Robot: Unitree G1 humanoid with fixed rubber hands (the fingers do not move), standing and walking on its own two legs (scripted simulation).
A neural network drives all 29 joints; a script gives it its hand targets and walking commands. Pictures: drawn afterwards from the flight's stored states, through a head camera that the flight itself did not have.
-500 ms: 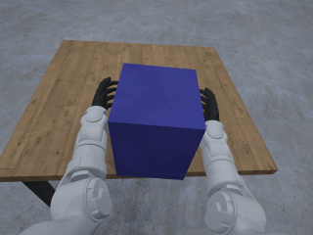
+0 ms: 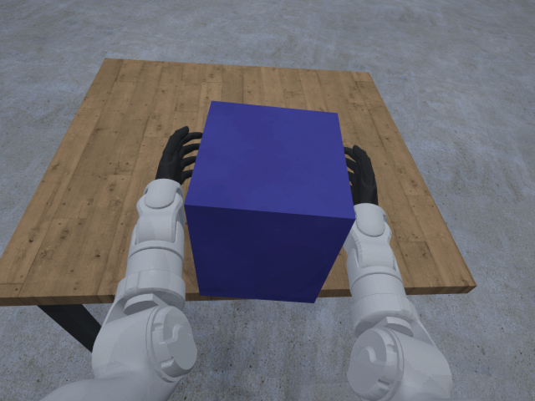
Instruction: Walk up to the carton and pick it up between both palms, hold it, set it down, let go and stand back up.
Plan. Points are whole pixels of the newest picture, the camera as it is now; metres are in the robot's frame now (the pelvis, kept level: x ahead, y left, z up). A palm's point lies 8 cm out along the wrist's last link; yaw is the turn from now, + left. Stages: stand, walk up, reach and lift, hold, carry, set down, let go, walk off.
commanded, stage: set down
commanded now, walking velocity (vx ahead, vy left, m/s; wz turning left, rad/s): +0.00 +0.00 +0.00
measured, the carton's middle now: (265, 208) +0.40 +0.01 +0.05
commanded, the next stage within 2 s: none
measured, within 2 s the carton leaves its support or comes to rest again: neither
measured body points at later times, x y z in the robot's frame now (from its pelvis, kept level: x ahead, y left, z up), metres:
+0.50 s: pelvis +0.00 +0.00 +0.00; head +0.02 +0.03 +0.45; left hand +0.42 +0.16 +0.09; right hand +0.40 -0.14 +0.09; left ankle +0.01 +0.10 -0.75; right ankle -0.01 -0.13 -0.75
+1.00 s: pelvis +0.02 +0.00 -0.01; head +0.03 +0.00 +0.44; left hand +0.44 +0.17 +0.07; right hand +0.43 -0.18 +0.08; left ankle +0.01 +0.10 -0.75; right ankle -0.01 -0.13 -0.75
